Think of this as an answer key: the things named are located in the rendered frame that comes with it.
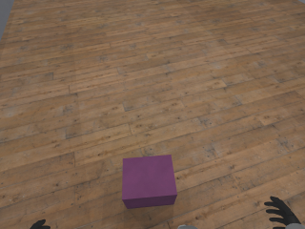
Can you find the robot left hand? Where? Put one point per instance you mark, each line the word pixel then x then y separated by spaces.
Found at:
pixel 39 225

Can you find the robot right hand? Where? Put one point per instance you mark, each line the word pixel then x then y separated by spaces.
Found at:
pixel 288 217

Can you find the carton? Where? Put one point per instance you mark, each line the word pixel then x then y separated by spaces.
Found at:
pixel 148 181

